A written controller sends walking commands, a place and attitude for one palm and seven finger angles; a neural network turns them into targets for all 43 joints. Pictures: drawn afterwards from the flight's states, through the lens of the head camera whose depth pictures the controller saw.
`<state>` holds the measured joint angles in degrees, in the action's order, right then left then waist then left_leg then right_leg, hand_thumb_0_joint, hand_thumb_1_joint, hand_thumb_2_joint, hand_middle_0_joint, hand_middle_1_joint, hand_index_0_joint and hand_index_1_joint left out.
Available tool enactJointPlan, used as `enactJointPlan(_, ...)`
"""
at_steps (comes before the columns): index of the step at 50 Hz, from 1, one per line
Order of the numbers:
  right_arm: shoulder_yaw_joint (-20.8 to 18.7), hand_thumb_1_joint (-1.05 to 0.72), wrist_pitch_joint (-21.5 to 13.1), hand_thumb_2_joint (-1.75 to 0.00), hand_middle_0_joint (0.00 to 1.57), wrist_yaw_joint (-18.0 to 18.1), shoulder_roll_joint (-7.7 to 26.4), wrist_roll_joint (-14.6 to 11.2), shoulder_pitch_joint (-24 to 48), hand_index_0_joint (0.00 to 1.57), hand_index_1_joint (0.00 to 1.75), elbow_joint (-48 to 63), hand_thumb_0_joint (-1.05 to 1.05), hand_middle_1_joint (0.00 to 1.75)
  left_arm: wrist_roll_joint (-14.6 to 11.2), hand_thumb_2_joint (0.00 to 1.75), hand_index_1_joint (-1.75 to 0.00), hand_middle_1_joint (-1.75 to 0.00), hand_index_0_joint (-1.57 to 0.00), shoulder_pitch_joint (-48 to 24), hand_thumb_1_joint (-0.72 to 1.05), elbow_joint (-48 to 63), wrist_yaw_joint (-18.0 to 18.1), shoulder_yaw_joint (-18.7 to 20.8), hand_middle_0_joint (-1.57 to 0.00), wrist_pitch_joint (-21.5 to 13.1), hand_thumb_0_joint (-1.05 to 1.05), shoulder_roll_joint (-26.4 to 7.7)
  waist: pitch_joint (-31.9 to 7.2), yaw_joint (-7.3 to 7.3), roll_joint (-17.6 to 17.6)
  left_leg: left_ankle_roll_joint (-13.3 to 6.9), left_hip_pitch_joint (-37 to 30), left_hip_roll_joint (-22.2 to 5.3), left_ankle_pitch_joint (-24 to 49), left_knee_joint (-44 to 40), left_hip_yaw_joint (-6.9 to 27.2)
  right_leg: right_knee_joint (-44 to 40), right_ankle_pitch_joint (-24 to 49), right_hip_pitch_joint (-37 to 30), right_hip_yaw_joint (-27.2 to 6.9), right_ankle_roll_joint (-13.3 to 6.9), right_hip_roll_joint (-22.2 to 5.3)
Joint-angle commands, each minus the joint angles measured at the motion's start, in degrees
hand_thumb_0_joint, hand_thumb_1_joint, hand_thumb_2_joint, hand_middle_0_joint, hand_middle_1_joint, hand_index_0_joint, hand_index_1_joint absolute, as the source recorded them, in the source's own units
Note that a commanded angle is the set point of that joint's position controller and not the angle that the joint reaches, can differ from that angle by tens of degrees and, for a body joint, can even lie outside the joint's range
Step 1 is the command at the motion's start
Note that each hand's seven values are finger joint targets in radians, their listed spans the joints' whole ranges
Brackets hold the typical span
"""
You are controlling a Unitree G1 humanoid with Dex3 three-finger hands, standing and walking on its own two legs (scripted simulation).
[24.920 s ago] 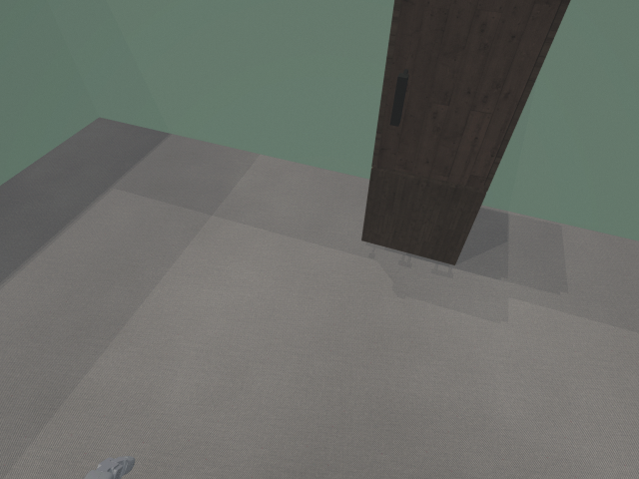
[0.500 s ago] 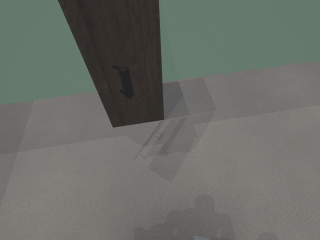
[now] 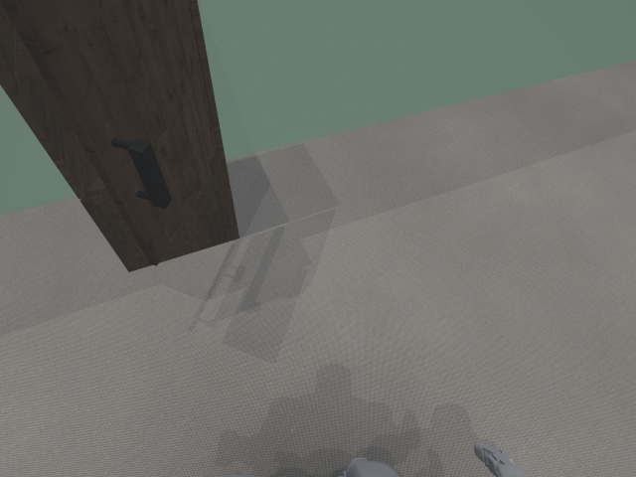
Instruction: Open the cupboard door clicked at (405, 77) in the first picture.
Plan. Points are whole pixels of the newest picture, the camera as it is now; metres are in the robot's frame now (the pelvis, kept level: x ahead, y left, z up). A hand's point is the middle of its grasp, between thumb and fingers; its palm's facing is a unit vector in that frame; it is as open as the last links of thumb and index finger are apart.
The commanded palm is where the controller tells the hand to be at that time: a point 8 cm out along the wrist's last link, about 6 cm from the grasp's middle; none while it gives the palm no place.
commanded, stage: walk to a spot facing it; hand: left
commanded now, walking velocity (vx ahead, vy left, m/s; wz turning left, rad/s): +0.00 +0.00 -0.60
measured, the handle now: (141, 173) +0.58 +0.37 -0.07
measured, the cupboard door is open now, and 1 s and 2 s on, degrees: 51 51 51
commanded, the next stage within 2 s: turn to face it in 1.98 s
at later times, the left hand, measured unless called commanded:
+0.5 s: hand (217, 448) +0.16 +0.15 -0.16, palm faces -0.30 -0.93 -0.21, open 7.4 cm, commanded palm none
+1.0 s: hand (371, 294) +0.43 -0.07 -0.16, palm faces -0.67 -0.73 -0.16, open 7.4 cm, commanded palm none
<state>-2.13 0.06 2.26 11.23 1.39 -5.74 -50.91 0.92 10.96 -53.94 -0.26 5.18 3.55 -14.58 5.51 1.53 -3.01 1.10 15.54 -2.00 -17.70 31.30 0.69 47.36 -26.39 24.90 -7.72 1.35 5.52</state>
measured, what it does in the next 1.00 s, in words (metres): walks ahead, turning right: right foot, then left foot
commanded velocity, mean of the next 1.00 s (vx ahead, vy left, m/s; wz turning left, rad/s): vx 0.26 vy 0.00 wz -0.55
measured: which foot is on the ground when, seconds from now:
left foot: down 0.00-0.24, up 0.26-0.54, down 0.56-1.00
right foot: up 0.00-0.22, down 0.24-0.56, up 0.58-1.00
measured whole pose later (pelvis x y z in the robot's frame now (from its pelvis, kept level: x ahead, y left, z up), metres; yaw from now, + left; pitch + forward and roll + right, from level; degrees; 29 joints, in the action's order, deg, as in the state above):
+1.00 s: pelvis +0.19 -0.11 -0.01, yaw -36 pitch +1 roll -1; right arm 0.0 -2.8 1.2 8.5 2.3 -31.5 -61.7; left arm 1.3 1.0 -51.9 -3.8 3.0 0.8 -11.9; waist 6.3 -4.9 0.2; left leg 4.6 -3.6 -8.2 -26.9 25.3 -17.9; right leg 39.1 -13.7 29.4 8.4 -4.2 -0.1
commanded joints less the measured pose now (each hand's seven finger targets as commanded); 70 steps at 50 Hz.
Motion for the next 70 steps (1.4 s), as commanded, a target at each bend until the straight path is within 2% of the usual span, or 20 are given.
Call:
enactJointPlan(1, -2.36, -0.90, -0.65, -0.90, 0.20, 1.14, 11.07, 0.87, -3.89, 0.20, 0.30, 3.23, 0.00, 0.30, 0.50, 0.90, -0.30, -0.30, -0.20, -1.17, 0.90, 5.67, -1.08, 1.62, -0.20, -1.34, 0.00, -4.76, -4.34, -0.74, 15.18, -9.84, -7.29, -17.47, 33.77, -10.92, 7.97, 19.31, -2.03, 9.03, 4.43, 1.95, -5.33)
enactJointPlan(10, -3.73, -0.90, 0.09, -0.90, 0.20, -0.07, 14.29, 0.15, -7.44, 0.20, 0.30, 2.47, 0.00, 0.30, 0.08, 0.90, -0.30, -0.30, -0.20, 0.19, 0.90, 6.29, -2.22, 0.49, -0.20, -2.19, 0.00, -4.60, -9.46, -0.51, 13.66, -3.34, -6.74, -14.18, 30.68, 2.16, -4.74, -16.63, 13.02, -12.65, 13.76, -0.71, -3.98)
enactJointPlan(11, -3.64, -0.90, 0.14, -0.90, 0.20, -0.39, 13.13, -0.44, -6.94, 0.20, 0.30, 3.10, 0.00, 0.30, 0.30, 0.90, -0.30, -0.30, -0.20, 4.93, 0.90, 4.82, -1.80, 1.11, -0.20, -2.70, 0.00, -7.77, -11.89, 1.87, 5.89, -0.70, -0.53, -11.54, 23.20, 10.77, -7.42, -22.61, 24.90, -22.80, 9.35, -2.39, -7.56)
enactJointPlan(12, -2.41, -0.90, 0.14, -0.90, 0.20, -0.74, 7.58, -1.14, -5.86, 0.20, 0.30, 5.71, 0.00, 0.30, 1.06, 0.90, -0.30, -0.30, -0.20, 9.07, 0.90, 3.76, -0.71, 2.74, -0.20, -3.20, 0.00, -15.11, -13.69, 3.75, -15.94, 2.84, 16.41, -2.54, -11.87, 25.33, -11.89, -26.69, 40.86, -33.44, -14.65, -8.94, -23.94)
enactJointPlan(13, -1.91, -0.90, 0.74, -0.90, 0.20, -0.32, 8.73, -0.95, -2.83, 0.20, 0.30, 6.99, 0.00, 0.30, 0.12, 0.90, -0.30, -0.30, -0.20, 12.23, 0.90, 2.80, 0.20, 3.02, -0.20, -2.95, 0.00, -17.11, -13.75, 6.25, -17.39, 2.47, 20.33, -1.82, -22.86, 33.92, -3.45, -27.08, 41.69, -31.35, -20.35, -14.63, -28.48)
enactJointPlan(26, -2.47, -0.90, -1.81, -0.90, 0.20, -2.01, 7.42, -0.39, -12.88, 0.20, 0.30, 1.57, 0.00, 0.30, 0.63, 0.90, -0.30, -0.30, -0.20, -2.82, 0.90, 5.98, -0.68, 1.56, -0.20, -3.93, 0.00, -9.39, -4.01, -5.57, -3.92, 2.29, -11.78, 1.21, -0.32, -1.79, -5.93, -27.03, -7.98, 4.13, -11.18, -9.81, -11.83)
enactJointPlan(27, -3.07, -0.90, -2.38, -0.90, 0.20, -1.08, 10.64, -0.09, -19.04, 0.20, 0.30, -0.50, 0.00, 0.30, 0.44, 0.90, -0.30, -0.30, -0.20, -3.44, 0.90, 6.74, -1.06, 0.70, -0.20, -3.88, 0.00, -6.00, -5.76, -8.29, 5.93, 0.93, -20.59, -4.23, -7.52, -8.81, 0.25, -17.10, -8.10, 11.09, -6.60, -6.97, -6.99)
enactJointPlan(28, -4.51, -0.90, -2.94, -0.90, 0.20, -0.67, 17.20, 1.32, -25.13, 0.20, 0.30, -1.65, 0.00, 0.30, -0.30, 0.90, -0.30, -0.30, -0.20, -3.34, 0.90, 8.30, -1.46, -0.23, -0.20, -3.79, 0.00, -1.34, -7.08, -10.41, 26.36, -4.07, -24.63, -22.20, -24.66, -19.30, 24.79, 4.98, -11.00, 21.10, 4.03, -3.02, 1.13)
enactJointPlan(29, -4.16, -0.90, -3.06, -0.90, 0.20, -0.28, 17.36, 0.87, -25.93, 0.20, 0.30, -1.56, 0.00, 0.30, 0.34, 0.90, -0.30, -0.30, -0.20, -7.53, 0.90, 10.02, -1.63, -0.10, -0.20, -4.45, 0.00, -3.52, -4.57, -10.13, 20.42, -8.33, -19.11, -29.20, -26.34, -23.54, 32.44, 12.80, -6.90, 22.98, 2.63, -2.94, -4.92)
enactJointPlan(31, -2.76, -0.90, -3.67, -0.90, 0.20, -0.59, 13.42, 1.24, -19.96, 0.20, 0.30, 0.55, 0.00, 0.30, 1.38, 0.90, -0.30, -0.30, -0.20, -6.97, 0.90, 8.45, -2.63, 1.14, -0.20, -4.86, 0.00, -3.86, 0.20, -5.99, 7.74, -8.07, -10.13, -24.71, -17.91, -23.74, 24.31, 21.90, 2.01, 20.86, 3.63, -2.33, -7.73)
enactJointPlan(33, -1.26, -0.90, -4.35, -0.90, 0.20, -0.36, 9.58, 0.78, -16.31, 0.20, 0.30, 0.57, 0.00, 0.30, 1.58, 0.90, -0.30, -0.30, -0.20, -4.18, 0.90, 6.14, -3.43, 0.77, -0.20, -4.10, 0.00, -1.68, 1.20, -2.70, 9.69, -3.48, -9.92, -18.32, 0.00, -21.22, 8.84, 24.51, 10.79, 20.38, 6.10, -1.44, -9.38)
enactJointPlan(39, 0.01, -0.90, -5.26, -0.90, 0.20, 0.08, 6.33, 0.41, -24.71, 0.20, 0.30, -4.24, 0.00, 0.30, 0.92, 0.90, -0.30, -0.30, -0.20, -7.09, 0.90, 6.24, -3.84, -1.22, -0.20, -3.37, 0.00, 2.00, -3.33, -3.69, 12.20, -2.37, -19.39, -14.52, 33.04, -15.10, -8.35, 17.36, 16.29, 20.88, 11.84, -1.52, -8.44)
enactJointPlan(45, 0.13, -0.90, -4.54, -0.90, 0.20, -0.08, 6.78, 0.94, -27.43, 0.20, 0.30, -7.36, 0.00, 0.30, 0.51, 0.90, -0.30, -0.30, -0.20, -14.99, 0.90, 7.49, -3.92, -1.95, -0.20, -3.55, 0.00, 1.76, 0.31, -5.19, 12.15, -5.19, -17.71, -17.11, 36.98, -15.73, -12.47, -4.16, 15.23, 10.40, 16.28, -4.08, -6.91)
enactJointPlan(49, -0.55, -0.90, -4.07, -0.90, 0.20, -0.24, 9.55, 0.23, -22.50, 0.20, 0.30, -7.07, 0.00, 0.30, 0.59, 0.90, -0.30, -0.30, -0.20, 2.60, 0.90, 2.36, -2.67, -0.37, -0.20, -4.61, 0.00, -2.33, -7.98, 3.97, 10.11, -3.16, -13.23, -16.83, 53.62, 5.97, -15.42, -12.68, 12.91, -16.16, 17.27, -8.35, -2.86)
enactJointPlan(50, -0.41, -0.90, -4.27, -0.90, 0.20, -0.89, 8.79, -0.66, -20.39, 0.20, 0.30, -6.00, 0.00, 0.30, 0.92, 0.90, -0.30, -0.30, -0.20, 12.31, 0.90, -0.83, -2.08, 0.93, -0.20, -5.23, 0.00, -6.21, -13.70, 8.38, 4.77, -1.10, -1.16, -13.34, 41.57, 19.88, -17.20, -15.22, 15.09, -33.89, 11.38, -10.70, -7.64)
enactJointPlan(51, 0.19, -0.90, -4.30, -0.90, 0.20, -1.01, 4.13, -1.91, -21.96, 0.20, 0.30, -4.09, 0.00, 0.30, 0.65, 0.90, -0.30, -0.30, -0.20, 18.86, 0.90, -2.17, -1.01, 2.78, -0.20, -5.63, 0.00, -12.96, -21.37, 9.32, -10.83, 2.12, 18.17, -1.97, -13.10, 41.84, -15.33, -21.99, 16.48, -48.14, -19.70, -17.70, -26.46)
enactJointPlan(52, -0.43, -0.90, -3.92, -0.90, 0.20, -0.99, 5.49, -1.71, -16.40, 0.20, 0.30, -2.38, 0.00, 0.30, -0.76, 0.90, -0.30, -0.30, -0.20, 17.06, 0.90, -1.87, -0.16, 2.86, -0.20, -5.22, 0.00, -14.65, -18.15, 8.45, -9.92, 0.72, 24.29, -1.95, -17.04, 51.20, -5.12, -30.19, 16.62, -42.51, -28.56, -19.05, -29.63)
enactJointPlan(54, -1.19, -0.90, -3.45, -0.90, 0.20, -1.15, 4.62, -0.93, -14.14, 0.20, 0.30, -3.08, 0.00, 0.30, -0.96, 0.90, -0.30, -0.30, -0.20, 5.95, 0.90, 0.55, 0.46, 1.24, -0.20, -5.20, 0.00, -8.48, -5.38, 2.37, -1.44, 0.54, 22.99, -7.07, -4.62, 48.78, -1.11, -33.81, 10.97, -23.18, -17.89, -15.68, -26.29)
enactJointPlan(59, -0.92, -0.90, -1.20, -0.90, 0.20, -1.85, 0.70, 0.21, -18.54, 0.20, 0.30, -6.51, 0.00, 0.30, 0.07, 0.90, -0.30, -0.30, -0.20, 3.54, 0.90, -0.51, 0.62, -0.41, -0.20, -7.79, 0.00, -3.13, -5.40, -4.02, 0.27, 1.73, 13.43, -7.18, 0.93, 32.04, -2.43, -35.25, 23.83, -11.50, -2.56, -12.51, -17.43)
enactJointPlan(70, -1.03, -0.90, -2.18, -0.90, 0.20, -3.33, 1.83, -0.26, 4.35, 0.20, 0.30, 0.01, 0.00, 0.30, -0.20, 0.90, -0.30, -0.30, -0.20, 17.03, 0.90, -7.21, 1.22, -1.60, -0.20, -9.27, 0.00, -0.83, -1.43, 1.46, -2.32, 1.43, 26.41, -4.48, 7.69, 16.74, -3.90, -32.85, 47.77, -30.41, -2.78, -10.82, -17.72)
